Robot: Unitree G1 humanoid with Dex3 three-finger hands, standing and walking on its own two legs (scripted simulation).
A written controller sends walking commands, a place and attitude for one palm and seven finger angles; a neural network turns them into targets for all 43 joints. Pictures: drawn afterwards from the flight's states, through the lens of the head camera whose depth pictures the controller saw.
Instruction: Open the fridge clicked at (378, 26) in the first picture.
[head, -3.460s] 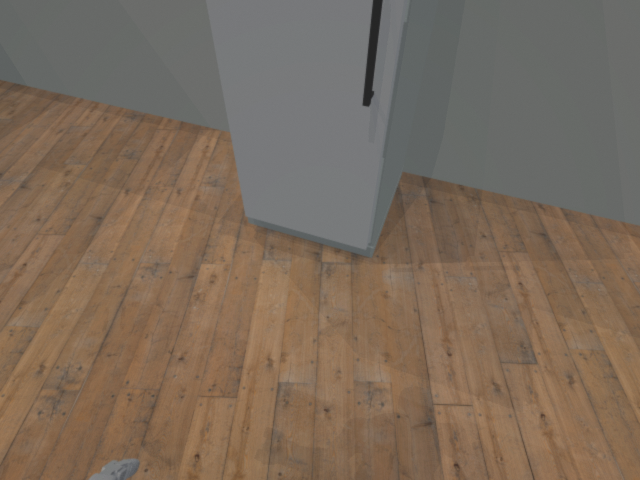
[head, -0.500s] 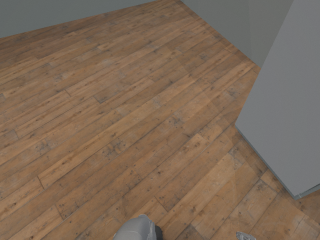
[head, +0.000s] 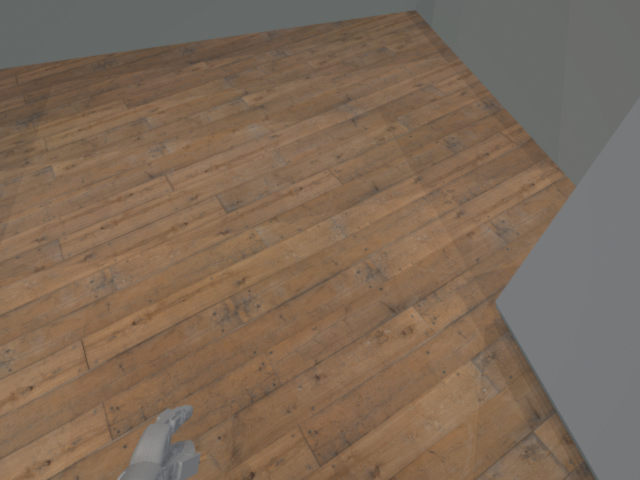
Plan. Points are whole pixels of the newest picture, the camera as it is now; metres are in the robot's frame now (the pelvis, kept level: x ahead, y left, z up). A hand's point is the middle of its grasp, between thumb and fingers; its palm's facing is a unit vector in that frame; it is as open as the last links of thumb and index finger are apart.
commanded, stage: walk to a spot facing it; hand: right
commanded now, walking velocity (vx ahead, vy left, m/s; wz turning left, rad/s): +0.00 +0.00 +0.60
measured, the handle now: out of the picture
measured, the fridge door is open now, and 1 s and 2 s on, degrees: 0 0 0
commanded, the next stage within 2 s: turn to face it in 1.58 s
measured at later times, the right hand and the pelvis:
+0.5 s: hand (449, 461) +0.17 -0.17 -0.15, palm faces -0.34 +0.92 -0.21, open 7.4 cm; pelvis +0.00 -0.02 +0.01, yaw +21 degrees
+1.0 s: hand (422, 459) +0.17 -0.13 -0.15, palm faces -0.47 +0.86 -0.20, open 7.4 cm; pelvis +0.06 +0.02 +0.02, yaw +35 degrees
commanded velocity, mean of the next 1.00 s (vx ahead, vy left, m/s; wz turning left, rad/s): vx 0.14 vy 0.00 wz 0.58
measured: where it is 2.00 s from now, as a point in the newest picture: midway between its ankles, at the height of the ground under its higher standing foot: (276, 452)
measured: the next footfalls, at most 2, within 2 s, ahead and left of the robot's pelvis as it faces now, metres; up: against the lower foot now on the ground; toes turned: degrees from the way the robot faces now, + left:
left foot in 0.54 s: +0.00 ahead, +0.11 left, +0.00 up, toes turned +29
right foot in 1.10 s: +0.23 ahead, -0.01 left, +0.00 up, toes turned +35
